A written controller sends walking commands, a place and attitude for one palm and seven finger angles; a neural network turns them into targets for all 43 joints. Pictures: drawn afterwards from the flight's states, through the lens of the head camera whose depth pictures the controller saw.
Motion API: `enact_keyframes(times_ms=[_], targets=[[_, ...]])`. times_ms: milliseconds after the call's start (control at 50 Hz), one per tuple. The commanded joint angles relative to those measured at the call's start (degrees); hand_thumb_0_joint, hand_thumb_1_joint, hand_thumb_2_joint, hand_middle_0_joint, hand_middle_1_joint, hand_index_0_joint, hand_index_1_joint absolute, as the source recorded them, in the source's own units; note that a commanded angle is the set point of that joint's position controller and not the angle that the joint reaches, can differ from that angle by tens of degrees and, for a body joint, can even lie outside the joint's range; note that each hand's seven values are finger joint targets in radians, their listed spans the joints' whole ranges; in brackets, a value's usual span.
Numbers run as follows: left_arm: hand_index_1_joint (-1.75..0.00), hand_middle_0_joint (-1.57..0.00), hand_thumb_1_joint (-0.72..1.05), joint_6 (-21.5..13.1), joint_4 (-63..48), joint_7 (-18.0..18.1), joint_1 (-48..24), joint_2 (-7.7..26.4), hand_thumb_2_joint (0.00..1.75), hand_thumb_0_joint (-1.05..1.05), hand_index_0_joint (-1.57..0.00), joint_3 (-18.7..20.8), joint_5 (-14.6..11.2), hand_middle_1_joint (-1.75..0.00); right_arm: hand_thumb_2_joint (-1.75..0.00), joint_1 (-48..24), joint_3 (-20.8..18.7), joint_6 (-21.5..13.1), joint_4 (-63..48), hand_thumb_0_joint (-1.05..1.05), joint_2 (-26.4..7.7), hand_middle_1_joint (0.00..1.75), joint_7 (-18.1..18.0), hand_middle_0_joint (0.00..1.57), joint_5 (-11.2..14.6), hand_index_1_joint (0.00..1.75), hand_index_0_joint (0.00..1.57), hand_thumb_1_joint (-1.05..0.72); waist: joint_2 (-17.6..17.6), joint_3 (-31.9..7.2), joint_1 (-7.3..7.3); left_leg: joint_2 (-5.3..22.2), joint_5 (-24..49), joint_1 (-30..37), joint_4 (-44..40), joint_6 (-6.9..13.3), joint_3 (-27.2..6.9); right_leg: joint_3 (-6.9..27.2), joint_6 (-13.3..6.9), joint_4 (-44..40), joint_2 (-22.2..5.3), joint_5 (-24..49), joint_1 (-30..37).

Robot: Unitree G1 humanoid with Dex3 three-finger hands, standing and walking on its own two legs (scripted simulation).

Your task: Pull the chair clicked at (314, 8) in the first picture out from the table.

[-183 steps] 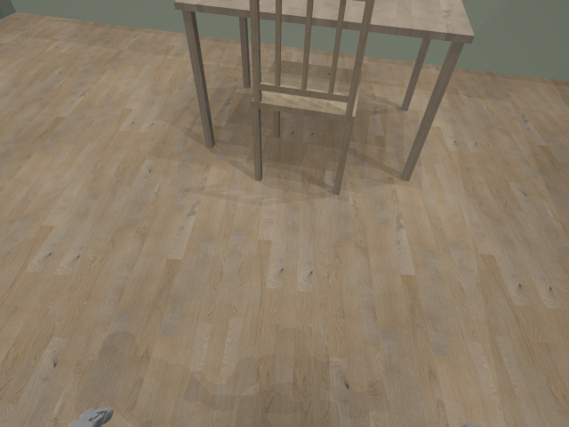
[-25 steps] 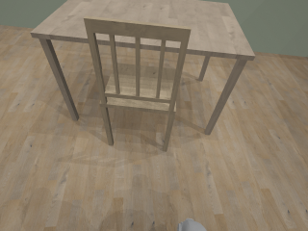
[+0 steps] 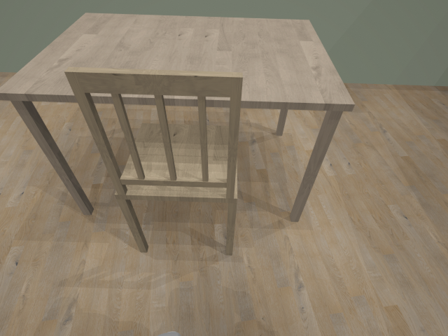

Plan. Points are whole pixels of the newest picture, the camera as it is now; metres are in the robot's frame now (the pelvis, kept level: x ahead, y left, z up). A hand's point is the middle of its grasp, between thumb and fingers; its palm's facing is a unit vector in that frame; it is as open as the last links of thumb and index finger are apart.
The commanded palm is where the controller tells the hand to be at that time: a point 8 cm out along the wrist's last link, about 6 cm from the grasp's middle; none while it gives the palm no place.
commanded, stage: take the last steps up to it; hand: left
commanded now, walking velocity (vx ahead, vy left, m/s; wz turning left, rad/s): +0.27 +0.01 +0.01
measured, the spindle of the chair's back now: (167, 142) +0.64 +0.20 -0.06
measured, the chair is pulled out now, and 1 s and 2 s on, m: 0.00 0.00 0.00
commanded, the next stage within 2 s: come to a stop and stand still in 0.34 s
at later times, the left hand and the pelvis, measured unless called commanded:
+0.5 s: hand (135, 325) +0.19 +0.20 -0.18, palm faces +0.02 -0.98 -0.22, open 7.3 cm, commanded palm none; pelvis +0.15 +0.01 -0.01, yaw -1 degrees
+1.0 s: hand out of the picture +0.17 +0.24 -0.19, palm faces +0.10 -0.97 -0.21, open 7.3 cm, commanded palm none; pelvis +0.12 +0.05 -0.01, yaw +1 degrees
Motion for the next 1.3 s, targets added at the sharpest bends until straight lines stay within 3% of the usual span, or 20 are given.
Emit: enact_keyframes(times_ms=[0,80,100,120,140,260,400,460,520,540,580,660,860,880,920,940,1020,1160,1220,1280], targets=[[-0.30,-0.20,0.90,-1.1,-1.4,-0.2,4.0,8.8,0.90,0.00,-0.20,1.8,-0.1,-0.30,-0.90,-0.6,0.1,-1.4,-3.2,0.00,-0.8,0.30,1.1,0.20,0.0,0.30,0.20,-0.90,-6.9,4.6,1.72,-1.8,-0.7,1.6,-8.9,0.8,0.8,13.5,-7.1,-11.5,-16.3,-6.4,-2.0],[-0.30,-0.20,0.90,-0.4,-0.6,-0.2,4.4,7.4,0.90,0.00,-0.20,1.5,-0.5,-0.30,-0.90,3.6,0.3,-2.5,-1.7,0.00,-2.2,0.30,0.5,0.20,-0.1,0.30,0.20,-0.90,-2.9,4.2,-0.74,-4.1,3.5,16.3,-21.0,1.3,2.9,10.0,-4.1,-2.6,-12.6,-4.8,-6.7],[-0.30,-0.20,0.90,-0.3,-0.8,-0.4,4.6,5.6,0.90,0.00,-0.20,1.1,-0.7,-0.30,-0.90,8.7,-0.1,-2.9,-0.1,0.00,-5.1,0.30,0.0,0.20,-0.2,0.30,0.20,-0.90,5.1,1.8,-2.83,-0.5,3.1,24.6,-25.1,2.8,-2.9,6.9,-1.9,7.5,-8.9,-4.2,-11.2],[-0.30,-0.20,0.90,-0.2,-2.3,-0.8,4.4,2.5,0.90,0.00,-0.20,0.5,-0.8,-0.30,-0.90,14.8,-1.4,-3.1,1.0,0.00,-10.3,0.30,-0.4,0.20,-0.7,0.30,0.20,-0.90,15.8,1.0,-4.41,12.0,-0.8,30.0,-32.3,7.8,-19.6,0.7,1.1,22.7,-2.8,-13.5,-21.2],[-0.30,-0.20,0.90,-0.5,-4.3,-0.7,1.2,3.1,0.90,0.00,-0.20,0.4,-0.4,-0.30,-0.90,17.3,-1.5,-2.5,1.0,0.00,-12.1,0.30,-0.9,0.20,-0.5,0.30,0.20,-0.90,15.3,1.1,-5.01,17.6,1.3,30.6,-36.8,12.2,-27.7,3.4,1.4,34.3,-1.4,-21.0,-27.4],[-0.30,-0.20,0.90,0.9,-1.3,-1.1,3.3,2.1,0.90,0.00,-0.20,0.5,-0.1,-0.30,-0.90,6.2,1.0,-3.8,-0.7,0.00,-4.0,0.30,-2.1,0.20,0.3,0.30,0.20,-0.90,5.6,2.7,0.78,8.3,24.4,21.0,-36.0,10.1,-6.4,7.7,3.2,39.7,-6.5,-5.4,-22.6],[-0.30,-0.20,0.90,1.7,-3.4,-0.7,-1.8,1.4,0.90,0.00,-0.20,0.0,-0.3,-0.30,-0.90,6.5,0.3,-2.6,0.8,0.00,-6.2,0.30,-1.7,0.20,-0.1,0.30,0.20,-0.90,6.9,3.7,0.06,7.6,19.4,18.6,-33.9,11.4,-4.2,4.3,3.4,20.0,-5.0,-6.1,-14.6],[-0.30,-0.20,0.90,1.0,-1.6,-0.1,2.2,1.8,0.90,0.00,-0.20,0.0,-0.2,-0.30,-0.90,5.2,0.8,-1.8,1.6,0.00,-4.8,0.30,-1.9,0.20,0.2,0.30,0.20,-0.90,3.3,3.2,2.70,4.1,18.6,14.4,-25.5,7.3,-1.8,3.5,3.6,7.3,-3.3,5.7,-3.0],[-0.30,-0.20,0.90,-0.1,-0.4,1.2,5.1,10.4,0.90,0.00,-0.20,0.4,-0.8,-0.30,-0.90,10.0,1.7,-0.7,2.1,0.00,-0.2,0.30,-1.8,0.20,1.3,0.30,0.20,-0.90,-11.7,-3.1,1.06,-5.0,-12.7,9.9,-13.7,-0.1,1.1,20.6,-2.9,0.4,-21.8,45.5,6.1],[-0.30,-0.20,0.90,0.4,-1.0,1.2,3.5,10.9,0.90,0.00,-0.20,0.3,-0.8,-0.30,-0.90,10.6,1.3,-0.1,2.4,0.00,0.2,0.30,-2.1,0.20,1.4,0.30,0.20,-0.90,-7.8,-3.0,0.37,-4.8,-15.4,11.9,-9.5,-0.1,-0.5,18.4,-4.9,0.6,-22.8,50.9,3.9],[-0.30,-0.20,0.90,0.5,-1.5,2.2,0.7,9.9,0.90,0.00,-0.20,0.6,-0.7,-0.30,-0.90,8.8,1.0,1.2,2.3,0.00,-0.7,0.30,-2.4,0.20,1.6,0.30,0.20,-0.90,-15.1,-3.9,0.88,-4.3,-16.5,9.6,-2.8,-0.5,-2.3,18.8,-6.8,2.2,-21.9,58.7,3.9],[-0.30,-0.20,0.90,1.9,-2.9,3.0,-1.2,10.7,0.90,0.00,-0.20,1.8,-0.2,-0.30,-0.90,5.0,0.3,2.7,1.3,0.00,-1.0,0.30,-2.1,0.20,1.4,0.30,0.20,-0.90,-6.5,-3.6,2.11,-5.6,-14.5,5.7,4.6,-1.3,-4.2,16.5,-8.7,1.8,-22.2,51.1,4.0],[-0.30,-0.20,0.90,4.2,-6.4,2.2,-7.2,11.4,0.90,0.00,-0.20,2.5,0.2,-0.30,-0.90,6.5,0.2,2.3,-1.5,0.00,-1.5,0.30,-1.0,0.20,0.8,0.30,0.20,-0.90,-10.5,-1.4,-0.35,-7.4,0.6,18.6,-18.5,-1.0,-1.0,13.7,-3.1,-1.0,-15.8,3.0,-10.3],[-0.30,-0.20,0.90,4.4,-6.2,2.0,-7.0,10.4,0.90,0.00,-0.20,2.1,-0.1,-0.30,-0.90,7.3,0.3,1.9,-1.2,0.00,-2.1,0.30,-1.1,0.20,0.8,0.30,0.20,-0.90,-8.1,-0.7,-0.69,-6.9,3.5,21.8,-24.9,-0.8,-1.5,12.9,-1.0,1.6,-13.4,-2.3,-12.7],[-0.30,-0.20,0.90,5.2,-7.2,1.4,-5.3,5.2,0.90,0.00,-0.20,1.1,-0.8,-0.30,-0.90,4.4,-0.6,1.2,-3.8,0.00,-8.6,0.30,-1.3,0.20,0.1,0.30,0.20,-0.90,14.9,3.2,0.31,7.5,-0.5,11.5,-38.6,3.7,-19.6,5.6,4.4,15.9,-3.4,-13.9,-14.9],[-0.30,-0.20,0.90,5.4,-7.3,1.5,-6.1,5.4,0.90,0.00,-0.20,1.2,-0.6,-0.30,-0.90,0.0,-0.3,1.5,-5.7,0.00,-9.8,0.30,-1.5,0.20,-0.3,0.30,0.20,-0.90,14.5,5.7,1.04,10.2,-2.8,2.5,-41.1,7.7,-22.3,8.5,4.1,22.8,-2.7,-15.2,-12.0],[-0.30,-0.20,0.90,5.9,-3.5,1.0,-0.6,6.2,0.90,0.00,-0.20,1.4,0.1,-0.30,-0.90,-5.5,1.1,1.2,-6.3,0.00,-6.6,0.30,-2.4,0.20,0.3,0.30,0.20,-0.90,8.5,6.0,3.61,3.9,-2.4,4.3,-39.3,7.6,-12.7,11.7,3.8,35.3,-2.1,-9.1,-13.2],[-0.30,-0.20,0.90,4.6,-2.0,1.5,1.0,4.5,0.90,0.00,-0.20,-0.7,-0.6,-0.30,-0.90,1.8,0.9,1.0,-2.7,0.00,-7.1,0.30,-2.5,0.20,0.4,0.30,0.20,-0.90,6.3,-0.4,0.10,5.3,9.3,22.0,-35.8,10.7,-15.6,9.0,4.7,15.4,-2.9,-14.7,-11.0],[-0.30,-0.20,0.90,3.6,0.8,2.0,5.6,4.5,0.90,0.00,-0.20,-1.0,-0.7,-0.30,-0.90,2.5,1.1,0.9,-1.0,0.00,-6.2,0.30,-2.3,0.20,1.1,0.30,0.20,-0.90,2.4,-2.1,1.57,2.8,11.4,19.3,-31.4,7.8,-13.7,9.4,4.2,-2.0,-3.1,-1.3,-0.4],[-0.30,-0.20,0.90,2.5,1.6,2.1,3.9,6.5,0.90,0.00,-0.20,-1.8,-0.9,-0.30,-0.90,1.7,2.1,0.7,-0.6,0.00,-3.0,0.30,-1.8,0.20,1.6,0.30,0.20,-0.90,-4.2,1.5,-0.51,-4.0,6.6,18.8,-28.9,1.9,-7.5,17.6,0.5,-5.9,-11.0,1.8,-4.5]])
